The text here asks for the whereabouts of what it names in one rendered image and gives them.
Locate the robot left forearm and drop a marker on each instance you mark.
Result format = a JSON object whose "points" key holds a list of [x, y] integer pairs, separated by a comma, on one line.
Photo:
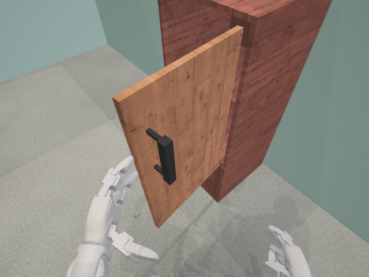
{"points": [[91, 261]]}

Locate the handle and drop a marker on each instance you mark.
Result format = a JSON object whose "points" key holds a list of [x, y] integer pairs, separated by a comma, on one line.
{"points": [[166, 154]]}

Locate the left robot hand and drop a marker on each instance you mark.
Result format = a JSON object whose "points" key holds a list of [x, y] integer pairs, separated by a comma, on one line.
{"points": [[105, 209]]}

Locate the cupboard door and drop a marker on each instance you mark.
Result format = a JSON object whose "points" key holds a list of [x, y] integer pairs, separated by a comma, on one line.
{"points": [[188, 101]]}

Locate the right robot hand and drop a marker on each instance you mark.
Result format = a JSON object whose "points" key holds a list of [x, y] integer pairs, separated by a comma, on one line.
{"points": [[291, 261]]}

